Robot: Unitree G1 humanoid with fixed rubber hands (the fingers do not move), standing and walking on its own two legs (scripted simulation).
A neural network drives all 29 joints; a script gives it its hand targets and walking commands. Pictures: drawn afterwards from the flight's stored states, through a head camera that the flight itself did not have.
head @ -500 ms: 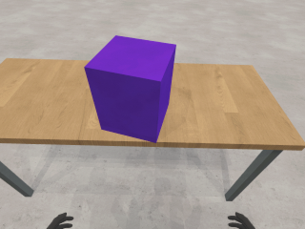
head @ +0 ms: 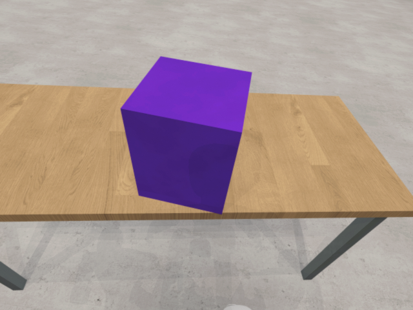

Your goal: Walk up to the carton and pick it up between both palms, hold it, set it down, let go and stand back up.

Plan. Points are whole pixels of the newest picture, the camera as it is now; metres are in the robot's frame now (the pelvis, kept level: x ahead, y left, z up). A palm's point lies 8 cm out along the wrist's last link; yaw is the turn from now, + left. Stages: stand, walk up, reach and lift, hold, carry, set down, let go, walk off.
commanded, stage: walk up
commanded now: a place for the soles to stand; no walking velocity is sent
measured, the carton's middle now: (192, 137) +0.51 +0.02 +0.06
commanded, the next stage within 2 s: none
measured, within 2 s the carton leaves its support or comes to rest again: neither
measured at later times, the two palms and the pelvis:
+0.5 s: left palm (72, 289) +0.21 +0.25 -0.07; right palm (330, 303) +0.18 -0.28 -0.09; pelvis +0.08 -0.02 +0.00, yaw +4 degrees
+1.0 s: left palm out of the picture +0.17 +0.25 -0.08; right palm (322, 279) +0.22 -0.27 -0.08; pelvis +0.08 -0.03 +0.00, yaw +8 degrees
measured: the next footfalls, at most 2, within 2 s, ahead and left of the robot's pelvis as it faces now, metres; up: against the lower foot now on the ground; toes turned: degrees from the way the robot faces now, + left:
right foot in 0.18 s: +0.16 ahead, -0.12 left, +0.00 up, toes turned +18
left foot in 0.32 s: +0.08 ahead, +0.11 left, +0.00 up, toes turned +12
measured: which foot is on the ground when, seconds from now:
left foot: down 0.00-0.22, up 0.24-0.30, down 0.32-1.00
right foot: up 0.00-0.16, down 0.18-1.00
